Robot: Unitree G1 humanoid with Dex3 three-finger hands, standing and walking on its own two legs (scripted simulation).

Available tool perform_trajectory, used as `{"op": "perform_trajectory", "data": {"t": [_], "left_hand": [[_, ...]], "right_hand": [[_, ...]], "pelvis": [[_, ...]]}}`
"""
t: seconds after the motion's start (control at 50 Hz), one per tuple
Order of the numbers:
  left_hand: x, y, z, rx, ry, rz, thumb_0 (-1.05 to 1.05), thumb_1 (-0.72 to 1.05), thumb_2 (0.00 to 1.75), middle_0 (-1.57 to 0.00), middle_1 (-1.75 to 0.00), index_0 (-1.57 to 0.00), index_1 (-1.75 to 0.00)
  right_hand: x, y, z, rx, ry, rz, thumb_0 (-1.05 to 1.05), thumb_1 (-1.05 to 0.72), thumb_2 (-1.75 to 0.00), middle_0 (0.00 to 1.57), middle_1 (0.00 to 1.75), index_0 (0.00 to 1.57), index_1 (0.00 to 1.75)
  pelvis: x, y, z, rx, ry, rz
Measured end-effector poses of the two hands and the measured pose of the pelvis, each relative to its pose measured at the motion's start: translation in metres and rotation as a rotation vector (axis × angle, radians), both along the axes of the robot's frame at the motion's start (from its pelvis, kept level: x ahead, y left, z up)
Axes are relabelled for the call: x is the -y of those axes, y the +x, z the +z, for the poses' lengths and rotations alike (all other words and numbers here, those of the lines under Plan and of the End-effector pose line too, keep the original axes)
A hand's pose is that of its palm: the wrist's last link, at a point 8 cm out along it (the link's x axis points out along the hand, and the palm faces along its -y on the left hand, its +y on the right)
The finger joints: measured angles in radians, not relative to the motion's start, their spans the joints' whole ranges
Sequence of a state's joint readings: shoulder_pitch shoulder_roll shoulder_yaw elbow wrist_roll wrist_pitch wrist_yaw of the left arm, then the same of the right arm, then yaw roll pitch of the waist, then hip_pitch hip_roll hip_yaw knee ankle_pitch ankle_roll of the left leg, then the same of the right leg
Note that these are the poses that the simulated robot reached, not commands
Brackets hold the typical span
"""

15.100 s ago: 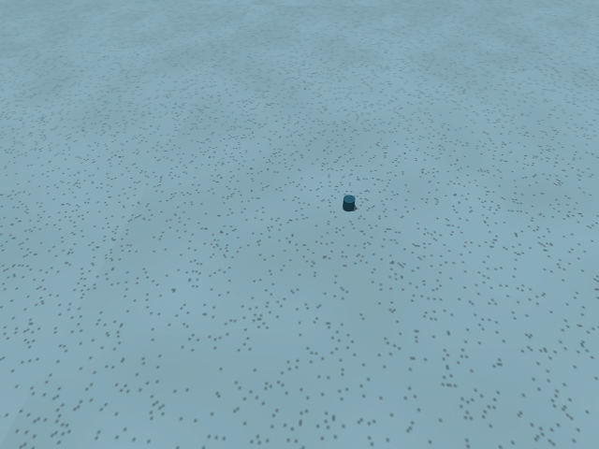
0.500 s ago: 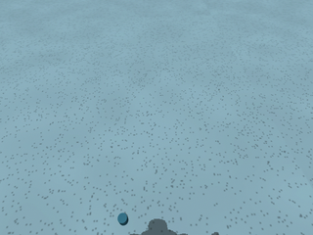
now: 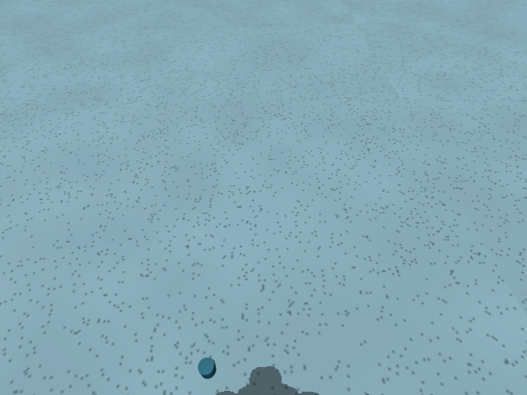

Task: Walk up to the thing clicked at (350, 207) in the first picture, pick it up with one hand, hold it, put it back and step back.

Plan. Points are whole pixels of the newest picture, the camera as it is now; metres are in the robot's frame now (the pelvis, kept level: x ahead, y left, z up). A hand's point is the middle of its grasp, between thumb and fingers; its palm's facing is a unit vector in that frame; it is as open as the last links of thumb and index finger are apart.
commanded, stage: stand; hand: left
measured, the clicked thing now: (207, 368) +0.34 +0.24 -0.75
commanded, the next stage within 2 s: walk up in 0.64 s
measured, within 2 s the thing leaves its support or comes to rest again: neither
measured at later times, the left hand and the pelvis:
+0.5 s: hand out of the picture +0.08 +0.25 -0.16, palm faces -0.02 -0.94 -0.34, open 7.4 cm; pelvis +0.01 -0.01 +0.00, yaw +0 degrees
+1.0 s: hand out of the picture +0.05 +0.29 -0.18, palm faces -0.03 -0.92 -0.39, open 7.4 cm; pelvis -0.05 +0.02 -0.02, yaw +2 degrees
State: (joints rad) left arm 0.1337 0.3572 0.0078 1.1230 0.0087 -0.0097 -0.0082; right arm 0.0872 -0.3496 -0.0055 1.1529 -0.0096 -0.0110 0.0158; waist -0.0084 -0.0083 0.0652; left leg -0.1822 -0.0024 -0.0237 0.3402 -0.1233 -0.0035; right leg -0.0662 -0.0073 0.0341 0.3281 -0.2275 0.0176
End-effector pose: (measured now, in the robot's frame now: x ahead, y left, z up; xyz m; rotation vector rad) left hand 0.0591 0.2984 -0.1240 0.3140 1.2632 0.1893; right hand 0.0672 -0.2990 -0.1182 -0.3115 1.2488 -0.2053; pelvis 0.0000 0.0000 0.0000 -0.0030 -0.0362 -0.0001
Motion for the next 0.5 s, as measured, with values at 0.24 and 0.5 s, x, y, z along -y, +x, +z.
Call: {"op": "perform_trajectory", "data": {"t": [0.24, 0.5], "left_hand": [[0.002, 0.006, 0.001, 0.003, 0.002, 0.007, 0.01, 0.90, 0.90, -0.20, -0.30, -0.21, -0.30], [0.006, 0.015, 0.003, 0.025, 0.004, 0.007, 0.01, 0.90, 0.90, -0.21, -0.30, -0.21, -0.30]], "right_hand": [[0.001, 0.009, -0.001, 0.004, 0.002, 0.009, 0.01, -0.91, -0.90, 0.20, 0.30, 0.20, 0.30], [0.003, 0.024, 0.001, 0.034, 0.000, 0.026, 0.01, -0.91, -0.90, 0.20, 0.30, 0.20, 0.30]], "pelvis": [[0.002, 0.007, 0.000, -0.001, 0.001, 0.003], [0.006, 0.011, 0.000, 0.001, 0.001, 0.004]]}}
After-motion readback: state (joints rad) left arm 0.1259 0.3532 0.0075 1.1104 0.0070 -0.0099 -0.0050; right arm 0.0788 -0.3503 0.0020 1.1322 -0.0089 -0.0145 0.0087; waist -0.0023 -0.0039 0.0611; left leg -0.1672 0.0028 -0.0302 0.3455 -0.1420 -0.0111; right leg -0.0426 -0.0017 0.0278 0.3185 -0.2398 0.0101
